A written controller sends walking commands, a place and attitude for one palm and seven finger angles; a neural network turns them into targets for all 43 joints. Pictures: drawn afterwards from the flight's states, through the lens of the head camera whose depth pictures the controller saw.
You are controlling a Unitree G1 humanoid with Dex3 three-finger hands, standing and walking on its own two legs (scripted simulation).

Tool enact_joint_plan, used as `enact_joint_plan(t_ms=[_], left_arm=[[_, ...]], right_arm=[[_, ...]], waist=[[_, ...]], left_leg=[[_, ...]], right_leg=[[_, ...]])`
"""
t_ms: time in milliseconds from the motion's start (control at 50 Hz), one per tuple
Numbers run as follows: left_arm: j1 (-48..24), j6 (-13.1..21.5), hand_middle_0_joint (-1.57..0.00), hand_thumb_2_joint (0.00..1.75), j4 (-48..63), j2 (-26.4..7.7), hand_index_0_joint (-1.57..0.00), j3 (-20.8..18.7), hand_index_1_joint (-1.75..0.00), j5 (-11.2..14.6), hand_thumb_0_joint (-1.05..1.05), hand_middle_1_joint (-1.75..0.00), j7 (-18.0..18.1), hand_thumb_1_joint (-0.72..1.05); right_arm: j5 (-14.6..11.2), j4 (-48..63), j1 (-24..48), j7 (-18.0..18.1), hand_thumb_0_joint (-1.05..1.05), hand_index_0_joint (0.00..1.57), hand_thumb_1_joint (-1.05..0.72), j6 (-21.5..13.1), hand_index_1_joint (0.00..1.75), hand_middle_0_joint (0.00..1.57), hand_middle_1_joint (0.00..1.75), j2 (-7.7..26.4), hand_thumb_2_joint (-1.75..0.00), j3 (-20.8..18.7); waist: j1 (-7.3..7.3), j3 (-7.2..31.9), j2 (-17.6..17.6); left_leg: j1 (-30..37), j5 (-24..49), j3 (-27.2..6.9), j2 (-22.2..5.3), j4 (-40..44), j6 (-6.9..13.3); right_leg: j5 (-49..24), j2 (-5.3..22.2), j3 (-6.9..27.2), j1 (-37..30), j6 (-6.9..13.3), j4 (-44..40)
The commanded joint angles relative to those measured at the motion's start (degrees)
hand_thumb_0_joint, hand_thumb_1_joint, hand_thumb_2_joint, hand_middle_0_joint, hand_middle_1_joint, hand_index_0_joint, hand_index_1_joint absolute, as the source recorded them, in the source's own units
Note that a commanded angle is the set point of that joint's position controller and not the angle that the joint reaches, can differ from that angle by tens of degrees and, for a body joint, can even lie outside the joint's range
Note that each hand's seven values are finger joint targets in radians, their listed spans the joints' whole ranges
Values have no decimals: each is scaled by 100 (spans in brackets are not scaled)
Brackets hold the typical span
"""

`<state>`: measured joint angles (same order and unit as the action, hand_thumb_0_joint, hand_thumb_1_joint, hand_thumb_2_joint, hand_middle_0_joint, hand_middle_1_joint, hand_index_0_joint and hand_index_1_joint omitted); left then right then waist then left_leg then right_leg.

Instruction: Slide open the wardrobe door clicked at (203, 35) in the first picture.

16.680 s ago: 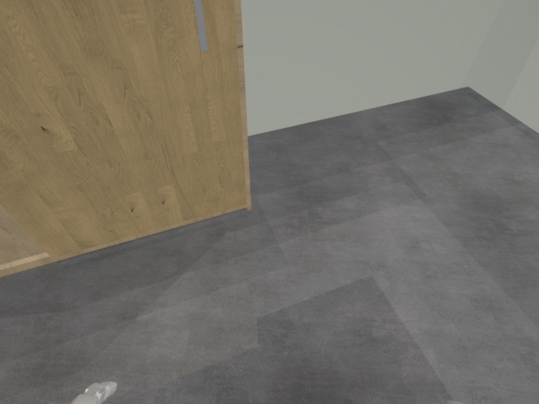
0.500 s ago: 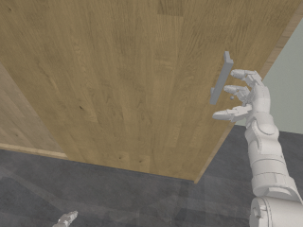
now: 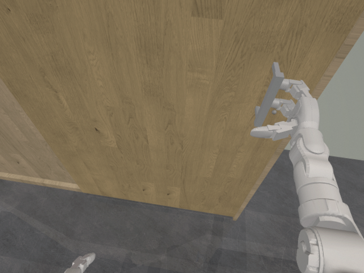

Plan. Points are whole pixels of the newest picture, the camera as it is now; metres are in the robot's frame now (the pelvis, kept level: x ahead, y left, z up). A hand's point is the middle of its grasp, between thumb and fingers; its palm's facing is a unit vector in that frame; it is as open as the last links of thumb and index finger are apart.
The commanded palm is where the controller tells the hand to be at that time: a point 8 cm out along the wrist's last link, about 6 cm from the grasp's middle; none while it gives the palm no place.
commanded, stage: feel for the door with the fingertips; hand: right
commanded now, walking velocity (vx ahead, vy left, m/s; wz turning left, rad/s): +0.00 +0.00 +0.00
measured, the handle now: (266, 96) +0.49 -0.14 +0.14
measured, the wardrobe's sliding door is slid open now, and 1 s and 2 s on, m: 0.00 0.00 0.00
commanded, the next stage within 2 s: slide the fingers in behind the handle in 0.12 s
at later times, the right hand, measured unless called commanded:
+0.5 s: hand (271, 112) +0.44 -0.14 +0.14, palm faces +0.04 +1.00 +0.02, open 13.8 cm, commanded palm +0.41 -0.20 +0.14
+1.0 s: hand (269, 116) +0.43 -0.13 +0.14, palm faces +0.03 +1.00 +0.03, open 14.0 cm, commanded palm +0.39 -0.18 +0.14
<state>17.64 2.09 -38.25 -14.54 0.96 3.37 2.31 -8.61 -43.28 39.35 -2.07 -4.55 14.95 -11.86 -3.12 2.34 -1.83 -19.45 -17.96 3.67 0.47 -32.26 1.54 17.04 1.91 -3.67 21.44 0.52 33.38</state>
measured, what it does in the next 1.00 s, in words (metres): stands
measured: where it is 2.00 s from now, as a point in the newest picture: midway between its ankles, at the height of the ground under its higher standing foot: outside the picture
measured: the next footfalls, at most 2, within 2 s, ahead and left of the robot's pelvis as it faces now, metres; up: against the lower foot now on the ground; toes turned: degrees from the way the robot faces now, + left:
none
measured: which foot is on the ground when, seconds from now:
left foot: down 0.00-1.00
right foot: down 0.00-1.00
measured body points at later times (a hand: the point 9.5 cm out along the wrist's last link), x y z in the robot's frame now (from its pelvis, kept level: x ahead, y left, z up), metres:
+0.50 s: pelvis +0.00 -0.01 +0.00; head +0.02 +0.00 +0.45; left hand +0.06 +0.25 -0.12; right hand +0.43 -0.20 +0.14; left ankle -0.02 +0.10 -0.73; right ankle +0.00 -0.11 -0.73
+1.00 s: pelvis -0.01 -0.01 +0.00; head +0.01 -0.01 +0.45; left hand +0.10 +0.24 -0.11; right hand +0.42 -0.19 +0.14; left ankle -0.02 +0.10 -0.73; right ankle +0.00 -0.11 -0.73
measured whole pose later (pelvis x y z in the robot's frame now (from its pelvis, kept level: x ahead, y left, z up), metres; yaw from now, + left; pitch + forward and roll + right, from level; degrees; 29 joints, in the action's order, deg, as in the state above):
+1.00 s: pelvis -0.01 -0.01 +0.00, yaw +0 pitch +5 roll +1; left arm 16.4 3.4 -37.9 -14.0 1.2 3.0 1.7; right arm -8.7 -41.5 39.0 0.2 -4.2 11.4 -9.1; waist -2.7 2.5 -1.2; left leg -19.9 -17.1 3.3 -0.2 -32.4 0.7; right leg 16.6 1.2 -3.9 22.1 1.5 34.0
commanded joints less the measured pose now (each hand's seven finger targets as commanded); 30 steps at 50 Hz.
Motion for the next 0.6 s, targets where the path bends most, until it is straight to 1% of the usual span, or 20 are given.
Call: enact_joint_plan(t_ms=[0, 60, 100, 120, 140, 180, 200, 220, 260, 280, 320, 340, 380, 420, 440, 460, 500, 540, 560, 580], left_arm=[[140, 177, -20, 90, 531, -779, -20, -286, -30, 9, 0, -30, 85, 90], [153, 163, -20, 90, 536, -770, -20, -279, -30, -7, 0, -30, 62, 90], [230, 150, -20, 90, 494, -787, -20, -276, -30, -34, 0, -30, 46, 90], [215, 147, -20, 90, 521, -762, -20, -271, -30, -37, 0, -30, 30, 90], [234, 151, -20, 90, 507, -747, -20, -274, -30, -36, 0, -30, 18, 90], [269, 155, -20, 90, 491, -754, -20, -278, -30, -42, 0, -30, 8, 90], [330, 146, -20, 90, 464, -784, -20, -290, -30, -52, 0, -30, 9, 90], [324, 138, -20, 90, 458, -791, -20, -290, -30, -50, 0, -30, 14, 90], [311, 151, -20, 90, 494, -790, -20, -289, -30, -34, 0, -30, 12, 90], [313, 155, -20, 90, 516, -790, -20, -293, -30, -39, 0, -30, 10, 90], [297, 162, -20, 90, 573, -787, -20, -302, -30, -32, 0, -30, -12, 90], [248, 170, -20, 90, 620, -763, -20, -303, -30, -26, 0, -30, -27, 90], [250, 192, -20, 90, 617, -761, -20, -298, -30, -23, 0, -30, -42, 90], [222, 174, -20, 90, 633, -793, -20, -293, -30, -8, 0, -30, -37, 90], [193, 193, -20, 90, 677, -788, -20, -311, -30, -15, 0, -30, -37, 90], [183, 192, -20, 90, 685, -794, -20, -322, -30, -10, 0, -30, -25, 90], [134, 190, -20, 90, 720, -780, -20, -303, -30, -13, 0, -30, -26, 90], [73, 212, -20, 90, 734, -735, -20, -300, -30, -7, 0, -30, -23, 90], [62, 215, -20, 90, 717, -735, -20, -289, -30, -5, 0, -30, -16, 90], [17, 233, -20, 90, 736, -712, -20, -288, -30, -10, 0, -30, -19, 90]], right_arm=[[-174, 916, 2908, -110, 0, 30, 50, -376, 120, 30, 120, 866, -30, -121], [-98, 759, 2919, -40, 0, 30, 50, -407, 120, 30, 120, 1031, -30, -287], [0, 701, 3161, 44, 0, 30, 50, -503, 120, 30, 120, 1198, -30, -353], [46, 824, 3281, 59, 0, 30, 50, -578, 120, 30, 120, 1189, -30, -316], [78, 726, 3239, 67, 0, 30, 50, -609, 120, 30, 120, 1141, -30, -276], [120, 619, 3425, 62, 0, 30, 50, -670, 120, 30, 120, 1087, -30, -188], [114, 493, 3419, 64, 0, 30, 50, -679, 120, 30, 120, 1189, -30, -283], [105, 464, 3505, 49, 0, 30, 50, -707, 120, 30, 120, 1313, -30, -389], [44, 393, 3362, -13, 0, 30, 50, -715, 120, 30, 120, 1252, -30, -381], [33, 464, 3245, -38, 0, 30, 50, -738, 120, 30, 120, 1278, -30, -425], [-3, 690, 3033, -66, 0, 30, 50, -783, 120, 30, 120, 1207, -30, -415], [-22, 779, 2868, -92, 0, 30, 50, -775, 120, 30, 120, 1027, -30, -280], [-73, 780, 2789, -81, 0, 30, 50, -753, 120, 30, 120, 873, -30, -194], [-69, 779, 2681, -57, 0, 30, 50, -728, 120, 30, 120, 1036, -30, -288], [-90, 918, 2620, -44, 0, 30, 50, -715, 120, 30, 120, 995, -30, -307], [-78, 962, 2494, -22, 0, 30, 50, -702, 120, 30, 120, 1136, -30, -437], [-64, 1151, 2478, 12, 0, 30, 50, -675, 120, 30, 120, 1050, -30, -327], [-32, 1370, 2477, 31, 0, 30, 50, -655, 120, 30, 120, 932, -30, -237], [-22, 1479, 2547, 59, 0, 30, 50, -667, 120, 30, 120, 1026, -30, -280], [-21, 1601, 2547, 63, 0, 30, 50, -664, 120, 30, 120, 860, -30, -144]], waist=[[-189, 1770, 587], [-94, 1803, 391], [-149, 1779, 413], [-128, 1899, 169], [-145, 1906, 142], [-206, 1867, 143], [-214, 1871, 271], [-202, 1895, 237], [-174, 1949, 271], [-93, 2079, 192], [-37, 2282, 77], [-8, 2284, -79], [-52, 2055, 163], [-44, 1775, 396], [-24, 1833, 423], [24, 1834, 473], [9, 1788, 420], [16, 1811, 137], [19, 1737, 126], [6, 1793, 38]], left_leg=[[328, 2211, -226, 56, 367, -82], [302, 2134, -250, 35, 327, -80], [257, 2072, -250, 31, 304, -82], [258, 2120, -284, 33, 272, -77], [210, 2108, -271, 37, 261, -71], [90, 1938, -262, 46, 253, -74], [121, 1940, -266, 50, 262, -71], [134, 1928, -279, 49, 266, -78], [203, 1922, -285, 54, 276, -76], [284, 1978, -262, 56, 230, -52], [299, 2115, -230, 80, 172, -23], [285, 2126, -234, 87, 183, -22], [181, 2041, -195, 113, 219, -30], [204, 1877, -195, 117, 275, -44], [247, 1866, -214, 114, 291, -55], [310, 1867, -224, 108, 303, -57], [341, 1843, -229, 96, 319, -57], [257, 1796, -235, 102, 321, -50], [229, 1738, -232, 102, 338, -42], [206, 1700, -230, 104, 336, -43]], right_leg=[[-1605, -136, 302, -1026, 202, -147], [-1533, -171, 281, -920, 199, -159], [-1538, -163, 302, -881, 214, -132], [-1602, -171, 287, -938, 208, -121], [-1619, -166, 291, -977, 202, -106], [-1476, -160, 309, -931, 194, -95], [-1478, -155, 325, -885, 207, -70], [-1439, -152, 313, -881, 199, -87], [-1372, -167, 288, -848, 200, -96], [-1463, -166, 296, -878, 183, -109], [-1736, -146, 328, -1087, 172, -81], [-1769, -142, 296, -1138, 155, -88], [-1708, -119, 317, -1082, 162, -97], [-1469, -102, 316, -866, 177, -175], [-1419, -113, 288, -876, 192, -189], [-1401, -107, 266, -852, 193, -205], [-1372, -105, 257, -860, 203, -214], [-1383, -105, 243, -984, 190, -223], [-1363, -100, 275, -982, 186, -233], [-1341, -97, 265, -1064, 177, -238]])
